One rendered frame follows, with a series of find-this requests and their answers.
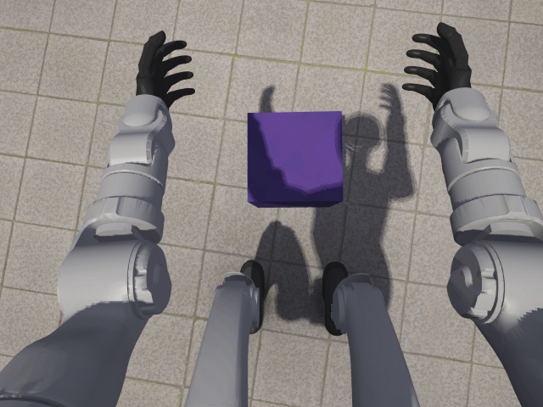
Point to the left robot upper arm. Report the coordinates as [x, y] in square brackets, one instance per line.
[107, 292]

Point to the right robot thigh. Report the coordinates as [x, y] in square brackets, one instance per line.
[379, 373]

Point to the right robot upper arm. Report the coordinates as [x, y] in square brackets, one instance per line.
[499, 286]

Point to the right robot forearm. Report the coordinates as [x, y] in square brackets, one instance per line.
[481, 175]

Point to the carton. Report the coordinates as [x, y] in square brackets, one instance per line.
[295, 159]

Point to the left robot forearm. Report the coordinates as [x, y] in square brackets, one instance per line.
[132, 186]

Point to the right robot shin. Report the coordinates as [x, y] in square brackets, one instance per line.
[359, 277]

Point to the robot left hand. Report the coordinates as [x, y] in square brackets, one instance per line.
[152, 70]

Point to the robot right hand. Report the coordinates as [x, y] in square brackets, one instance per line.
[452, 64]

